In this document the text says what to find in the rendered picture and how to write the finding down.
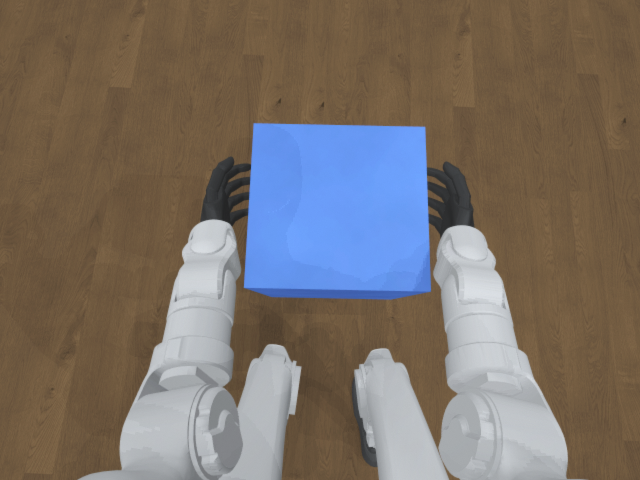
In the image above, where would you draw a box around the carton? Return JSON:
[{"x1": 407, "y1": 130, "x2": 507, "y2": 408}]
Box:
[{"x1": 244, "y1": 123, "x2": 431, "y2": 300}]

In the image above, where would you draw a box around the robot right upper arm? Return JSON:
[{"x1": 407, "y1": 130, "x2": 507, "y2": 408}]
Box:
[{"x1": 439, "y1": 389, "x2": 586, "y2": 480}]

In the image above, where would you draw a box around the left robot hand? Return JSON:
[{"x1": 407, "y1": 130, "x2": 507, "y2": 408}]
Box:
[{"x1": 200, "y1": 157, "x2": 251, "y2": 226}]

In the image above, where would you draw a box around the left robot forearm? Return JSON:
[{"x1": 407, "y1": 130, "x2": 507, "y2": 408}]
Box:
[{"x1": 120, "y1": 220, "x2": 241, "y2": 467}]

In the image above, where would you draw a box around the robot left upper arm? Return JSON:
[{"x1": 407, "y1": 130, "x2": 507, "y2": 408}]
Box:
[{"x1": 78, "y1": 383, "x2": 243, "y2": 480}]

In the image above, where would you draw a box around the left robot thigh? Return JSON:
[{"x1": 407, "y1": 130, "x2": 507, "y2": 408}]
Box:
[{"x1": 218, "y1": 354, "x2": 302, "y2": 480}]

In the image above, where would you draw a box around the right robot forearm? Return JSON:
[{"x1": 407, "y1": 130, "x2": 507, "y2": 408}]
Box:
[{"x1": 433, "y1": 225, "x2": 568, "y2": 472}]

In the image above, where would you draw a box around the robot right shin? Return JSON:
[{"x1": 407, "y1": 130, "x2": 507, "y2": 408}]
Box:
[{"x1": 362, "y1": 348, "x2": 410, "y2": 447}]

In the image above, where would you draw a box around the right robot hand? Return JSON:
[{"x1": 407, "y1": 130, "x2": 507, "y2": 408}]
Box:
[{"x1": 427, "y1": 161, "x2": 475, "y2": 239}]

